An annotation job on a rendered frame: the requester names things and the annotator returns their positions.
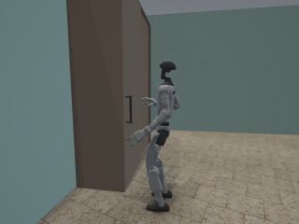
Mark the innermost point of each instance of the robot right upper arm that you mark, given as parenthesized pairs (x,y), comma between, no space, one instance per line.
(176,105)

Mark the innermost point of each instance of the right robot foot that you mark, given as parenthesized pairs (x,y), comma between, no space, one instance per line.
(168,194)

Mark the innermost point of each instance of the robot left upper arm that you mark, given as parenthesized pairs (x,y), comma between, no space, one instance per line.
(164,94)

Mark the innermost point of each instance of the handle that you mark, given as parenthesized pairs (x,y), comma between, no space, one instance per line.
(130,109)

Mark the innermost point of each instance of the robot left hand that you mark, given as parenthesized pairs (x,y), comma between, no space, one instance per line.
(138,135)

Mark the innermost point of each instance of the wardrobe door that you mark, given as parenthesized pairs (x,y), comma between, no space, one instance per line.
(132,82)
(144,79)

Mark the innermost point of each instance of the robot right hand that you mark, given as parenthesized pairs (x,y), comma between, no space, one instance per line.
(150,103)

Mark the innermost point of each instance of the robot left forearm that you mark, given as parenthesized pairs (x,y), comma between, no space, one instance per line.
(156,123)

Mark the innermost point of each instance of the robot head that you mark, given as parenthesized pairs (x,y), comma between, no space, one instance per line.
(167,67)

